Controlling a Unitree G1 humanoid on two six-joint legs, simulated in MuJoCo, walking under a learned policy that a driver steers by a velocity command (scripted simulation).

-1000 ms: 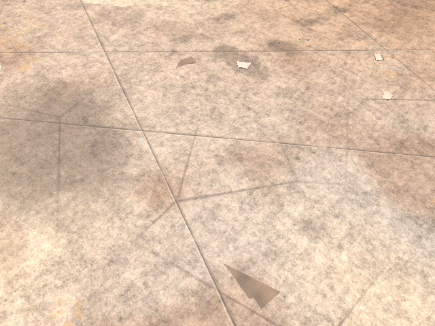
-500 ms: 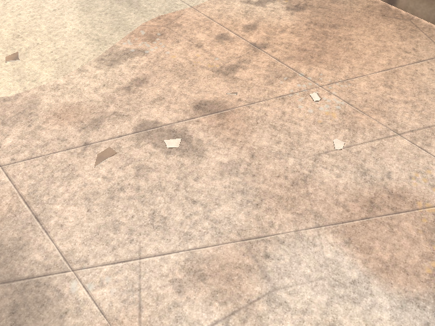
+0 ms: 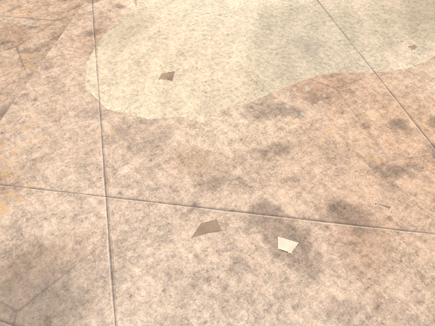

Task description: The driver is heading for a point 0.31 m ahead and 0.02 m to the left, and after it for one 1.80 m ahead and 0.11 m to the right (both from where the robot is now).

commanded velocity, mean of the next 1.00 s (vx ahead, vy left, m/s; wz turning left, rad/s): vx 0.24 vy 0.00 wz -0.19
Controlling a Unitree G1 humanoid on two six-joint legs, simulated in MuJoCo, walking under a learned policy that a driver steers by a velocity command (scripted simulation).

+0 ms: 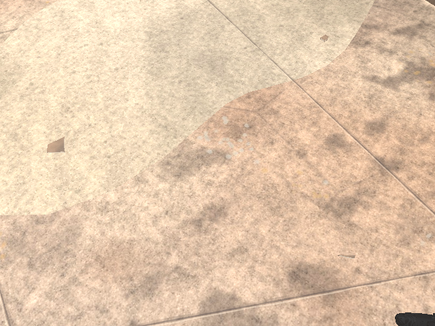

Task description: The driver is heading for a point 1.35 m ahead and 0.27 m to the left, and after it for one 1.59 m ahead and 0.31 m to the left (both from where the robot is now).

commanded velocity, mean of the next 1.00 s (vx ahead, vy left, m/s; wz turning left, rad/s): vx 0.46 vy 0.00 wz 0.27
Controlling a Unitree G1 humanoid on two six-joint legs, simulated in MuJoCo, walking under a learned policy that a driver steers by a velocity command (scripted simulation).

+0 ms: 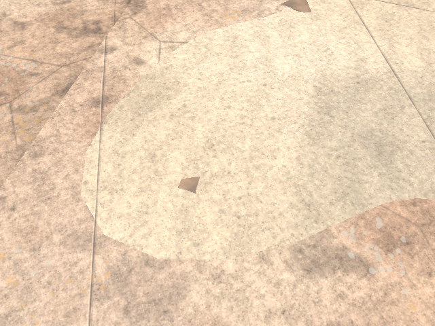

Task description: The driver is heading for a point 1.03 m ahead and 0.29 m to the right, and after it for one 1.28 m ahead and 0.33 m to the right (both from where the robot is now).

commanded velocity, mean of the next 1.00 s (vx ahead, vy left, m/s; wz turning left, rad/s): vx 0.98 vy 0.00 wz -0.63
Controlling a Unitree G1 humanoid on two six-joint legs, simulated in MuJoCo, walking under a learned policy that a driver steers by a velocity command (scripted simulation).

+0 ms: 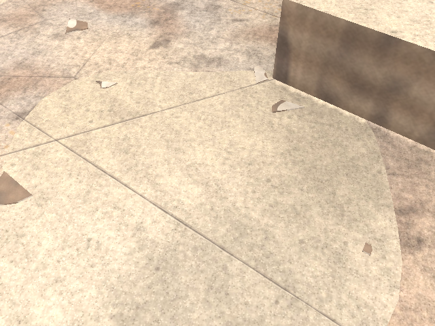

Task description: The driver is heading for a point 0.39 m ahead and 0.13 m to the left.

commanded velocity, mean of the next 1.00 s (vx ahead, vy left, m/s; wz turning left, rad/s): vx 0.43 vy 0.00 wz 0.22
